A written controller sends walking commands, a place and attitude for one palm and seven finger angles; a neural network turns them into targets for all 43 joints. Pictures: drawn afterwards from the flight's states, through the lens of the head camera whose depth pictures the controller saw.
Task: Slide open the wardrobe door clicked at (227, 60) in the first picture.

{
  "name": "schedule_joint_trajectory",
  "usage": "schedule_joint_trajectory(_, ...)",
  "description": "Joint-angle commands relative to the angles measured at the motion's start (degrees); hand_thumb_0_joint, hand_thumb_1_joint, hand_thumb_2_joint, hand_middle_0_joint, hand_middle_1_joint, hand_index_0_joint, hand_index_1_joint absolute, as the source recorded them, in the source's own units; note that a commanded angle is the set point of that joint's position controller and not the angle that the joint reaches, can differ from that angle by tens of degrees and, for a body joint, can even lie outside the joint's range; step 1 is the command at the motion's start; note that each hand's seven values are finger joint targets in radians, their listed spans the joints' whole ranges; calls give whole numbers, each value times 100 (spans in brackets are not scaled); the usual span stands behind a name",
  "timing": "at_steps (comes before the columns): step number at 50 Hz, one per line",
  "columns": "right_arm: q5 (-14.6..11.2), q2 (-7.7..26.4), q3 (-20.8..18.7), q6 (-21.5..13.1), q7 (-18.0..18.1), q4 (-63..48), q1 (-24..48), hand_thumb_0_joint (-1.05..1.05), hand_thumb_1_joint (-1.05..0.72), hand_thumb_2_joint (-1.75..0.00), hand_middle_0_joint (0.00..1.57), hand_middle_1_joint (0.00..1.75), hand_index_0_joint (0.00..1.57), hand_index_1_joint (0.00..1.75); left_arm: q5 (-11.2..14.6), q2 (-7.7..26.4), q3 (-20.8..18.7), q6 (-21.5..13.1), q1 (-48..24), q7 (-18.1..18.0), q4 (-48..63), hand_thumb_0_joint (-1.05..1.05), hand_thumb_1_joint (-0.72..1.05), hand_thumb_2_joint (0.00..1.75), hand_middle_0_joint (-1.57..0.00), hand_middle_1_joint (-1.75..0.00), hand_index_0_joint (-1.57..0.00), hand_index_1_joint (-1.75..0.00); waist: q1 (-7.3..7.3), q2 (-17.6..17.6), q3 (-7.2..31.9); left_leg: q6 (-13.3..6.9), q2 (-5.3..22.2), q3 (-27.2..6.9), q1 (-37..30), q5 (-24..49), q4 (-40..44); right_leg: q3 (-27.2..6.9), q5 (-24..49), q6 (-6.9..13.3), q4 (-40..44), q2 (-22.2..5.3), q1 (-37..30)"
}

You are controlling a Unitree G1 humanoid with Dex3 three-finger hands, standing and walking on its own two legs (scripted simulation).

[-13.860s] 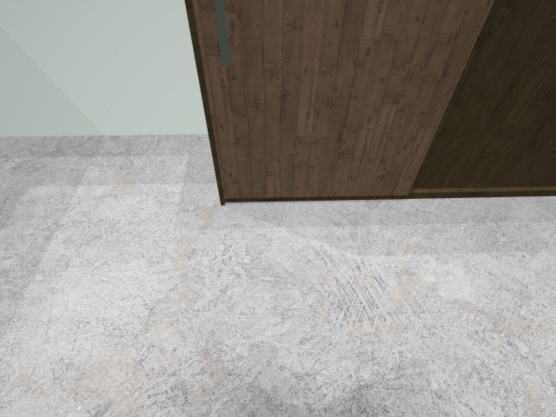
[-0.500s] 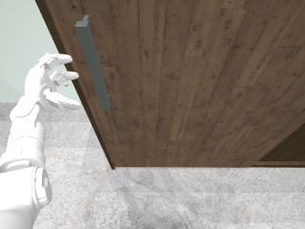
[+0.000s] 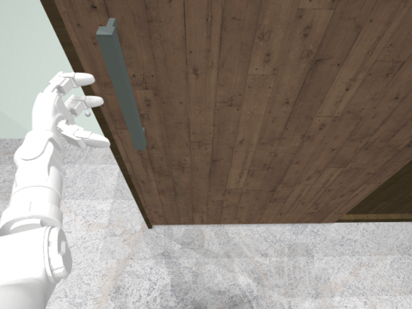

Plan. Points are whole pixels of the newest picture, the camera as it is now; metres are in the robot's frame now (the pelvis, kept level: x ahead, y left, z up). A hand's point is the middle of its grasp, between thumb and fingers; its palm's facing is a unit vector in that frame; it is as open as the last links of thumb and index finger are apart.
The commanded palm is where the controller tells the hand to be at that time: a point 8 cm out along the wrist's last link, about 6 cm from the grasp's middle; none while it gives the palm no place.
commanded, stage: move the hooked fingers beside the handle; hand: left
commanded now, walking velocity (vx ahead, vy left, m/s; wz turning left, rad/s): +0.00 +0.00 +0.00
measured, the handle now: (129, 95) +0.51 +0.16 +0.12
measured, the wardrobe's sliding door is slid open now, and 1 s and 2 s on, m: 0.00 0.00 0.00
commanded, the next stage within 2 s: feel for the door with the fingertips in 0.40 s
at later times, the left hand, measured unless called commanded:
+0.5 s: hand (88, 112) +0.45 +0.22 +0.13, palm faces +0.01 -1.00 +0.01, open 14.0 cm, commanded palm +0.42 +0.26 +0.13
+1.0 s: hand (111, 111) +0.45 +0.18 +0.13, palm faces +0.02 -1.00 +0.00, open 14.0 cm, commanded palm +0.42 +0.23 +0.13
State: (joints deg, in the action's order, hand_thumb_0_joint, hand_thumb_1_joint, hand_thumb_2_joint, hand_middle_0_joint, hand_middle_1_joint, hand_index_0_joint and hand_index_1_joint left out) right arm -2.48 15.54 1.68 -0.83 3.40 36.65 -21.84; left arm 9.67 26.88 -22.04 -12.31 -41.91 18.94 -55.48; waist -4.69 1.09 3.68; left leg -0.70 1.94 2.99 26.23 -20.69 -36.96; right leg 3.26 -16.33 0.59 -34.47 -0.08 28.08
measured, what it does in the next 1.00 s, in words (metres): stands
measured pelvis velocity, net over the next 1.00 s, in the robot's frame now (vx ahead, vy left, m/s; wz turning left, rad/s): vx -0.01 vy -0.01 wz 0.00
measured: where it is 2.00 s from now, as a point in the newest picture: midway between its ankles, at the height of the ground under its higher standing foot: outside the picture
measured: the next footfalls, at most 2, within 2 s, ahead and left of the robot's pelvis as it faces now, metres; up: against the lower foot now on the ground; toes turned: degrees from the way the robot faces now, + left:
none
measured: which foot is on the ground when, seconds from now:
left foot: down 0.00-1.00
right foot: down 0.00-1.00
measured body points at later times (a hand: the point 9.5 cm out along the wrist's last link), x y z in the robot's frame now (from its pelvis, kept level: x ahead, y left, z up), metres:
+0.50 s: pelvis +0.00 +0.00 +0.00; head +0.06 +0.00 +0.45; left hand +0.44 +0.27 +0.13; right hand +0.06 -0.27 -0.12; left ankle -0.03 +0.11 -0.72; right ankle +0.00 -0.11 -0.72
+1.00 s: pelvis -0.01 -0.01 +0.00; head +0.04 -0.01 +0.45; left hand +0.44 +0.23 +0.14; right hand +0.07 -0.26 -0.12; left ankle -0.03 +0.11 -0.72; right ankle +0.00 -0.12 -0.72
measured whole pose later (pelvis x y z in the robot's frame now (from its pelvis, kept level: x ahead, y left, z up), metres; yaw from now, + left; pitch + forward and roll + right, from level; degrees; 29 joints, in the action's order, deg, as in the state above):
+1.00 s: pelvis -0.01 -0.01 +0.00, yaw +0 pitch +9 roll -1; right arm -2.2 14.7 2.0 -1.4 2.5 36.1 -19.7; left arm 8.4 21.4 -18.8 -12.5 -42.7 12.7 -54.1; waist -4.5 1.4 3.8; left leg -0.3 2.0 3.1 25.1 -20.4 -36.9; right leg 3.1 -16.5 1.0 -35.3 0.1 27.5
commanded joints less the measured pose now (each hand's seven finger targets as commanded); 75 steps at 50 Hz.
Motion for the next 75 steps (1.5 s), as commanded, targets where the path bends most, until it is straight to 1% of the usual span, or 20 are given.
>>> schedule_joint_trajectory(1, -30, 891, -302, -258, 107, -485, -280, 0, -90, -90, 20, 30, 20, 30, 147, 1352, 47, -394, -2790, 57, 1453, 0, -50, 30, -30, -120, -30, -120, -60, 501, 2081, -84, -108, -333, -1101, 2299, 308, -130, 2078, 90, 141, 109, -1003)
schedule_joint_trajectory(4, -28, 942, -285, -258, 116, -434, -292, 0, -90, -90, 20, 30, 20, 30, 199, 1402, -36, -283, -2759, 61, 972, 0, -50, 30, -30, -120, -30, -120, -79, 223, 1761, -107, -121, -328, -857, 1968, 339, -118, 1917, 81, 186, 103, -911)
schedule_joint_trajectory(5, -27, 953, -292, -260, 113, -435, -306, 0, -90, -90, 20, 30, 20, 30, 195, 1456, -88, -259, -2740, 58, 903, 0, -50, 30, -30, -120, -30, -120, -83, 65, 1802, -120, -132, -313, -781, 1913, 336, -126, 1944, 70, 178, 100, -971)
schedule_joint_trajectory(8, -20, 915, -273, -252, 97, -509, -265, 0, -90, -90, 20, 30, 20, 30, 116, 1313, 87, -323, -2791, 48, 998, 0, -50, 30, -30, -120, -30, -120, -46, 418, 1930, -101, -143, -320, -917, 2062, 292, -133, 1955, 91, 115, 82, -911)
schedule_joint_trajectory(11, -19, 951, -293, -237, 101, -472, -300, 0, -90, -90, 20, 30, 20, 30, 158, 1499, -75, -378, -2895, 28, 909, 0, -50, 30, -30, -120, -30, -120, -76, 37, 1961, -106, -125, -327, -807, 2020, 260, -138, 2018, 72, 101, 94, -983)
schedule_joint_trajectory(14, -4, 952, -275, -222, 102, -520, -283, 0, -90, -90, 20, 30, 20, 30, 121, 1707, -214, -418, -2941, 30, 958, 0, -50, 30, -30, -120, -30, -120, -11, 277, 2139, -116, -161, -284, -757, 2028, 238, -194, 2127, 66, 53, 79, -1125)
schedule_joint_trajectory(19, -11, 910, -292, -220, 86, -580, -263, 0, -90, -90, 20, 30, 20, 30, 137, 1543, -106, -479, -2788, 56, 1330, 0, -50, 30, -30, -120, -30, -120, 36, 549, 2420, -90, -133, -326, -1098, 2466, 192, -169, 2302, 88, 16, 100, -1122)
schedule_joint_trajectory(20, -25, 898, -282, -223, 85, -564, -248, 0, -90, -90, 20, 30, 20, 30, 185, 1384, -14, -413, -2692, 72, 1194, 0, -50, 30, -30, -120, -30, -120, -11, 395, 2224, -94, -121, -310, -1014, 2386, 203, -148, 2275, 76, 56, 112, -1072)
schedule_joint_trajectory(22, -25, 972, -286, -186, 109, -528, -296, 0, -90, -90, 20, 30, 20, 30, 223, 1724, -279, -332, -2597, 70, 925, 0, -50, 30, -30, -120, -30, -120, 3, -67, 2023, -143, -128, -269, -654, 2082, 251, -153, 2227, 57, 90, 100, -1249)
schedule_joint_trajectory(23, -37, 957, -269, -186, 111, -561, -253, 0, -90, -90, 20, 30, 20, 30, 187, 1725, -244, -312, -2617, 89, 971, 0, -50, 30, -30, -120, -30, -120, 24, 177, 1979, -134, -151, -252, -614, 2048, 280, -177, 2234, 63, 82, 89, -1240)
schedule_joint_trajectory(29, -32, 887, -301, -232, 86, -545, -250, 0, -90, -90, 20, 30, 20, 30, 253, 1079, 218, -369, -2770, 70, 1444, 0, -50, 30, -30, -120, -30, -120, -74, 499, 2179, -96, -123, -318, -1092, 2236, 245, -133, 2095, 83, 119, 121, -963)
schedule_joint_trajectory(35, -7, 861, -321, -255, 22, -453, -266, 0, -90, -90, 20, 30, 20, 30, 183, 752, 369, -225, -2732, -231, 1439, 0, -50, 30, -30, -120, -30, -120, -72, 259, 1979, -76, -116, -351, -1035, 2289, 276, -68, 2054, 71, 115, 121, -864)
schedule_joint_trajectory(47, 18, 826, -294, -247, -3, -554, -149, 0, -90, -90, 20, 30, 20, 30, -62, 1153, -9, -420, -2634, -677, 1491, 0, -50, 30, -30, -120, -30, -120, 105, 46, 2086, -118, -176, -218, -751, 2046, 312, -174, 2259, 88, 57, 100, -1420)
schedule_joint_trajectory(53, -24, 814, -285, -269, 30, -532, -129, 0, -90, -90, 20, 30, 20, 30, 23, 804, 303, -398, -2926, -460, 1171, 0, -50, 30, -30, -120, -30, -120, -50, -14, 1885, -132, -185, -192, -737, 1772, 335, -189, 2122, 62, 146, 106, -1231)
schedule_joint_trajectory(60, -5, 865, -272, -328, 74, -334, -262, 0, -90, -90, 20, 30, 20, 30, -15, 799, 459, -471, -3681, -403, 642, 0, -50, 30, -30, -120, -30, -120, -258, 89, 1700, -126, -208, -260, -578, 1226, 305, -217, 1514, 47, 212, 79, -802)
schedule_joint_trajectory(66, 50, 919, -282, -361, 41, -245, -453, 0, -90, -90, 20, 30, 20, 30, -141, 1197, 200, -618, -4034, -512, 423, 0, -50, 30, -30, -120, -30, -120, -232, 292, 2137, -102, -220, -334, -572, 1395, 208, -234, 1594, 60, 62, 86, -817)
schedule_joint_trajectory(68, 71, 925, -290, -343, 12, -286, -511, 0, -90, -90, 20, 30, 20, 30, -146, 1332, 51, -670, -3856, -527, 366, 0, -50, 30, -30, -120, -30, -120, -180, 112, 2404, -122, -220, -310, -519, 1593, 155, -246, 1855, 43, 1, 104, -1047)
schedule_joint_trajectory(72, 54, 959, -299, -283, 19, -295, -577, 0, -90, -90, 20, 30, 20, 30, -161, 1542, -38, -681, -3971, -472, 309, 0, -50, 30, -30, -120, -30, -120, -222, 115, 2216, -142, -219, -281, -339, 1517, 148, -240, 1850, 43, 12, 111, -1063)
schedule_joint_trajectory(74, 51, 928, -297, -274, 7, -294, -571, 0, -90, -90, 20, 30, 20, 30, -145, 1265, 149, -661, -3969, -432, 306, 0, -50, 30, -30, -120, -30, -120, -264, 362, 2162, -121, -212, -277, -473, 1482, 155, -237, 1756, 41, 57, 126, -829)
schedule_joint_trajectory(75, 63, 941, -302, -271, 5, -278, -602, 0, -90, -90, 20, 30, 20, 30, -136, 1345, 61, -657, -3915, -439, 281, 0, -50, 30, -30, -120, -30, -120, -233, 207, 2135, -119, -200, -304, -425, 1438, 165, -215, 1695, 45, 54, 133, -837)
